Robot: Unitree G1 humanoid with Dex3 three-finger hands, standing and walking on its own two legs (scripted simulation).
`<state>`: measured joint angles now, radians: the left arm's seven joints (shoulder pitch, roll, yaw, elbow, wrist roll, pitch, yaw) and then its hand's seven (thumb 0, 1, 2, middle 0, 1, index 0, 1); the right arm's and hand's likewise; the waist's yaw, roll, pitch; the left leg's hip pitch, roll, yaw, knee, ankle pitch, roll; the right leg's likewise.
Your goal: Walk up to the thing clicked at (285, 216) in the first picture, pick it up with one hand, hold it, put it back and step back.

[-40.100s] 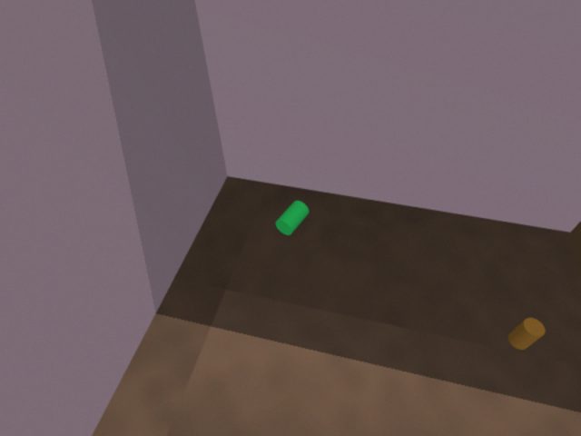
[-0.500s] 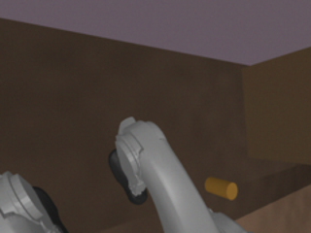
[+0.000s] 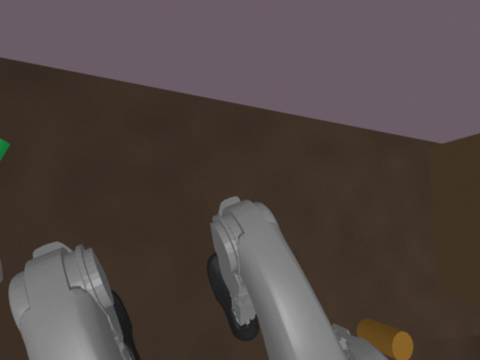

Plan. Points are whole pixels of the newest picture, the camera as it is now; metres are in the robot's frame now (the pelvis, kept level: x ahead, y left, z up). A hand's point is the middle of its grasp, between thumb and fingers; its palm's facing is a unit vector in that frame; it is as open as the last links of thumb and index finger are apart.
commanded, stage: withdraw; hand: left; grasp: from above
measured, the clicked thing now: out of the picture +0.45 +0.38 -0.30
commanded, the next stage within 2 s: home in 0.48 s
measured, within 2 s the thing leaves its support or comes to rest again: neither
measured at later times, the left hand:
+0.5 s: hand out of the picture +0.45 +0.40 -0.13, palm faces -0.52 -0.14 -0.84, open 13.8 cm
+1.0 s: hand out of the picture +0.32 +0.34 +0.00, palm faces -0.30 -0.48 -0.83, open 9.0 cm
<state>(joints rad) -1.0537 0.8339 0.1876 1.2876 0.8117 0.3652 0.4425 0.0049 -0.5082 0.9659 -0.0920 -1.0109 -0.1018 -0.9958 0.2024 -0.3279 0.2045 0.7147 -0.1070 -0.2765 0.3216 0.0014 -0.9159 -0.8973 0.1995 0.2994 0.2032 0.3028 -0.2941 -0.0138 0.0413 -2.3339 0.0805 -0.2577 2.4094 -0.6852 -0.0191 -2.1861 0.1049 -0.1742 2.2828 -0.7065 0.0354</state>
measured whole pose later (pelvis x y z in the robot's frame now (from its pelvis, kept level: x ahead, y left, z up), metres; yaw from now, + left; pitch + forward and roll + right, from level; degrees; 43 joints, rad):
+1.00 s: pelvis -0.02 -0.01 +0.10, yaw +9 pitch +33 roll -6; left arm -0.47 0.60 0.00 0.69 0.67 0.05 0.03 0.01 0.44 1.02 -0.26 -0.56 -0.25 -0.57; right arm 0.14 -0.26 0.03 0.62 0.00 0.04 0.04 0.00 -0.90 -0.89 0.20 0.30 0.21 0.30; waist -0.08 0.04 -0.17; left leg -2.02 0.06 -0.10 2.02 -0.59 0.00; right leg -1.92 0.05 -0.06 1.99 -0.65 0.03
